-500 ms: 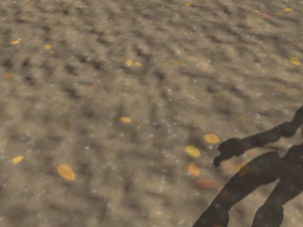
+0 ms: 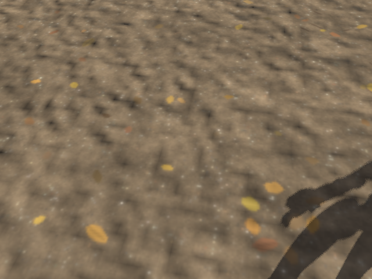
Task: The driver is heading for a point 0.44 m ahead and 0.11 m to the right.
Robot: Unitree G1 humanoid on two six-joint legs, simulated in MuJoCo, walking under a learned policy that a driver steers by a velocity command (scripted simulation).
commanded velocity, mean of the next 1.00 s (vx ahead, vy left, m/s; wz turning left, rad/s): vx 0.00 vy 0.00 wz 0.01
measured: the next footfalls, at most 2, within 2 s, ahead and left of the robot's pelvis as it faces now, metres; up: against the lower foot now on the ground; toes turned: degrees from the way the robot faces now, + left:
left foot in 1.94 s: +0.44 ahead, +0.07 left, +0.00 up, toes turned +2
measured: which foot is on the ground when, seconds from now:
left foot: down 0.00-1.00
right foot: down 0.00-1.00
